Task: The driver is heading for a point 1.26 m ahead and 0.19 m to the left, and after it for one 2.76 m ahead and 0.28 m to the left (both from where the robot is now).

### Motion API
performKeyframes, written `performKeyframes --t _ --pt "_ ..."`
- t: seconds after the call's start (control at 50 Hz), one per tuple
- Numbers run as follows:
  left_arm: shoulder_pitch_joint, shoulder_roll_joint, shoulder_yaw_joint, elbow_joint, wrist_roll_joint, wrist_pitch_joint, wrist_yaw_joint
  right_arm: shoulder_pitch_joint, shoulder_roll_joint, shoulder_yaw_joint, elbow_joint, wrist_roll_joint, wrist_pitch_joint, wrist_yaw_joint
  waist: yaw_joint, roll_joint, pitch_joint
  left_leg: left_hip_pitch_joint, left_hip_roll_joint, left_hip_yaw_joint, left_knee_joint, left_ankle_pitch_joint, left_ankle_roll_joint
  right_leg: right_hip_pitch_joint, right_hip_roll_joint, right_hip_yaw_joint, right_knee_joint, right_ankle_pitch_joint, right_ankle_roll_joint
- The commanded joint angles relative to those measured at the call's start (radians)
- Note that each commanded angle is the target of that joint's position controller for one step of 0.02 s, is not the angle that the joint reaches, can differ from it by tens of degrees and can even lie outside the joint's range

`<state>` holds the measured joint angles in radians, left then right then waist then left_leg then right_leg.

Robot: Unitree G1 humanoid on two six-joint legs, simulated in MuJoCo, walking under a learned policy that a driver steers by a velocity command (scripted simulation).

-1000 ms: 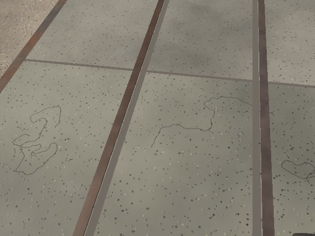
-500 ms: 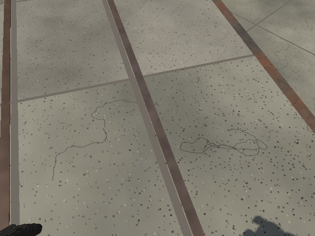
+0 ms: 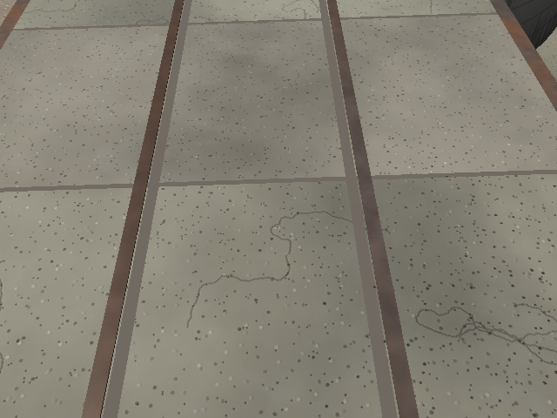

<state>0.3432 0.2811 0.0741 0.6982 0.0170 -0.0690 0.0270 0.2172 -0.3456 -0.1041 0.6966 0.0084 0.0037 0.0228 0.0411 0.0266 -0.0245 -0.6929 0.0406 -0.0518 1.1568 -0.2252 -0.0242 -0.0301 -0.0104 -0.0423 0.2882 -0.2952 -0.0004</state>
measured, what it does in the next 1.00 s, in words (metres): walks ahead: left foot, then right foot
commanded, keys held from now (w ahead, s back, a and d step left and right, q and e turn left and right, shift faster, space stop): w+q+shift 0.22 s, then q+shift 0.22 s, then e+shift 0.54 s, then w+e+shift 0.02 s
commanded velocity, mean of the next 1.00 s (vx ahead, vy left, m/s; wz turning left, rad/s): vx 0.36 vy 0.00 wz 0.25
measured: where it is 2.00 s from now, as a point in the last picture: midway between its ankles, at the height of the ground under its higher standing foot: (267, 234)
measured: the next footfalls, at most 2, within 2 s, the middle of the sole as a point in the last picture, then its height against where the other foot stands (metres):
left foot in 0.26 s outside the picture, level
right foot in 0.70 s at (203, 369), level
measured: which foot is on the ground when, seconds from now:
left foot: up 0.00-0.24, down 0.26-0.70, up 0.72-1.00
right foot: down 0.00-0.28, up 0.30-0.68, down 0.70-1.00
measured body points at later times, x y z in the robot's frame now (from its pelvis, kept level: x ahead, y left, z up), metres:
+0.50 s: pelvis +0.28 +0.16 -0.01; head +0.32 +0.20 +0.44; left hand +0.32 +0.49 -0.09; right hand +0.52 -0.03 -0.10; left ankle +0.25 +0.19 -0.74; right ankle +0.43 +0.02 -0.65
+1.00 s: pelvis +0.48 +0.29 -0.01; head +0.52 +0.30 +0.43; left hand +0.52 +0.60 -0.11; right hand +0.74 +0.11 -0.10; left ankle +0.51 +0.48 -0.71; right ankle +0.60 +0.25 -0.74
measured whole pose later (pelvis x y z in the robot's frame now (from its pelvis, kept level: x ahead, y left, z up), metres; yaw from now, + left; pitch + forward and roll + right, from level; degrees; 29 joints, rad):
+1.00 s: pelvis +0.48 +0.29 -0.01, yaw +13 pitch +2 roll +0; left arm 0.24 0.31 0.08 0.61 -0.02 0.03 0.03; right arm 0.06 -0.24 -0.02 0.63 0.00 0.00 -0.02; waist 0.05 -0.01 0.08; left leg -0.54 -0.05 -0.22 0.82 -0.33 -0.07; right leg -0.42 0.18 0.21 0.44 -0.04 -0.06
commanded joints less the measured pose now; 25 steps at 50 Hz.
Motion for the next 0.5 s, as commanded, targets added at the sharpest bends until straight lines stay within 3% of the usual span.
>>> performKeyframes --t 0.02,0.04,0.08,0.14,0.18,0.2,0.22,0.24,0.26,0.28,0.3,0.32,0.34,0.36,0.38,0.4,0.42,0.46,0.5 --pt "0.048 0.139 0.025 -0.022 0.040 -0.018 -0.021 -0.199 -0.037 0.003 -0.128 -0.082 0.023 0.071 0.036 -0.106 0.151 -0.243 0.021 0.020 0.047 0.056 -0.004 -0.005 -0.251 0.120 -0.202 -0.121 -0.110" --pt "0.043 0.139 0.024 -0.019 0.035 -0.020 -0.020 -0.200 -0.037 0.005 -0.130 -0.064 0.029 0.085 0.031 -0.135 0.159 -0.242 0.030 0.018 0.028 0.080 0.000 -0.010 -0.252 0.087 -0.209 -0.107 -0.103" --pt "0.035 0.139 0.023 -0.007 0.031 -0.028 -0.016 -0.221 -0.041 0.009 -0.141 -0.048 0.031 0.099 0.018 -0.154 0.183 -0.230 0.052 0.030 -0.044 0.121 0.015 -0.007 -0.266 0.022 -0.228 -0.081 -0.090" --pt "0.083 0.149 0.026 0.032 0.032 -0.028 -0.009 -0.315 -0.032 0.027 -0.172 -0.050 0.025 0.108 0.045 -0.135 0.215 -0.196 0.066 0.107 -0.196 0.082 0.068 0.059 -0.286 -0.077 -0.248 -0.015 -0.085" --pt "0.128 0.157 0.025 0.068 0.033 -0.020 -0.007 -0.366 -0.009 0.045 -0.196 -0.050 0.026 0.105 0.057 -0.137 0.229 -0.167 0.049 0.170 -0.286 -0.012 0.123 0.133 -0.296 -0.140 -0.209 0.172 -0.081" --pt "0.116 0.166 0.024 0.077 0.032 -0.015 -0.006 -0.344 -0.003 0.050 -0.195 -0.049 0.027 0.096 0.028 -0.142 0.205 -0.066 0.011 0.213 -0.344 -0.078 0.159 0.134 -0.282 -0.199 -0.131 0.461 -0.069" --pt "0.129 0.187 0.025 0.088 0.029 -0.009 -0.004 -0.295 -0.013 0.046 -0.184 -0.047 0.026 0.081 -0.004 -0.156 0.138 0.067 -0.060 0.268 -0.357 -0.142 0.189 0.141 -0.284 -0.226 -0.010 0.850 -0.066" --pt "0.133 0.222 0.029 0.098 0.027 0.005 -0.006 -0.154 -0.037 0.033 -0.151 -0.042 0.018 0.062 -0.080 -0.162 0.042 0.247 -0.146 0.301 -0.357 -0.207 0.211 0.131 -0.291 -0.236 0.227 1.195 -0.069" --pt "0.117 0.256 0.034 0.086 0.007 0.011 -0.010 0.067 -0.075 0.010 -0.093 -0.046 0.003 0.046 -0.187 -0.149 -0.090 0.552 -0.187 0.253 -0.449 -0.128 0.238 0.008 -0.290 -0.233 0.519 1.206 -0.049" --pt "0.137 0.201 0.017 0.054 0.001 0.003 -0.022 0.190 -0.172 -0.028 -0.042 -0.062 0.000 0.026 -0.216 -0.023 -0.202 0.896 -0.101 0.045 -0.545 -0.172 0.257 -0.297 -0.228 -0.219 0.847 0.732 -0.001" --pt "0.099 0.090 -0.007 -0.051 0.009 -0.013 -0.042 0.152 -0.329 -0.063 -0.069 -0.039 0.011 0.016 -0.133 0.275 -0.295 1.117 0.229 -0.612 -0.729 -0.157 0.381 -0.696 0.001 -0.130 1.257 -0.250 0.073" --pt "-0.046 0.187 0.001 -0.098 -0.037 -0.076 -0.013 0.169 -0.288 -0.048 -0.130 0.067 -0.018 0.015 -0.204 0.100 -0.368 1.173 0.265 -0.816 -0.838 -0.124 0.424 -0.797 0.015 0.162 1.288 -0.227 0.060" --pt "-0.157 0.190 0.000 -0.142 -0.064 -0.097 0.003 0.162 -0.241 -0.033 -0.104 0.047 -0.040 0.012 -0.195 0.021 -0.241 1.061 0.264 -0.683 -0.843 0.124 0.390 -0.838 -0.012 0.162 1.251 -0.158 0.056" --pt "-0.141 0.162 -0.009 -0.138 -0.046 -0.102 0.017 0.116 -0.232 -0.034 -0.101 0.032 -0.059 0.008 -0.123 -0.066 -0.133 0.890 0.211 -0.552 -0.822 0.322 0.367 -0.792 -0.047 0.160 1.154 -0.121 0.053" --pt "-0.098 0.172 0.000 -0.115 -0.023 -0.093 0.022 0.035 -0.192 -0.025 -0.117 0.025 -0.064 0.003 -0.060 -0.087 -0.091 0.762 0.162 -0.436 -0.806 0.420 0.349 -0.737 -0.088 0.161 1.081 -0.092 0.060" --pt "-0.062 0.190 0.011 -0.099 -0.014 -0.075 0.019 -0.028 -0.166 -0.016 -0.142 0.009 -0.061 -0.003 -0.014 -0.057 -0.046 0.630 0.131 -0.367 -0.826 0.519 0.343 -0.665 -0.103 0.160 1.052 -0.081 0.063" --pt "-0.052 0.193 0.016 -0.092 -0.003 -0.054 0.013 -0.053 -0.140 -0.011 -0.147 0.005 -0.061 -0.008 0.006 -0.039 -0.020 0.553 0.104 -0.323 -0.845 0.604 0.331 -0.627 -0.108 0.154 1.004 -0.066 0.068" --pt "-0.047 0.154 0.009 -0.083 0.012 -0.030 0.004 -0.089 -0.111 -0.001 -0.131 0.016 -0.059 -0.026 0.034 -0.039 0.006 0.425 0.035 -0.189 -0.839 0.768 0.291 -0.571 -0.084 0.087 0.847 0.011 0.083" --pt "-0.070 0.091 -0.010 -0.072 0.016 -0.032 -0.007 -0.075 -0.086 0.010 -0.101 0.009 -0.052 -0.050 0.011 -0.014 -0.019 0.394 -0.024 -0.079 -0.817 0.894 0.221 -0.532 -0.033 0.017 0.693 0.171 0.085"
Keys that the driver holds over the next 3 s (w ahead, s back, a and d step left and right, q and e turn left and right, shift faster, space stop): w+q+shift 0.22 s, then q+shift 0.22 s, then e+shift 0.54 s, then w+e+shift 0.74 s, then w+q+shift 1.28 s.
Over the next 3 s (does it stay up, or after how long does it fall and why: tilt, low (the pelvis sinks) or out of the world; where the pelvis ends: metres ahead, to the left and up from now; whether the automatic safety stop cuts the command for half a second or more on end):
stays up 1.93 -0.12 -0.05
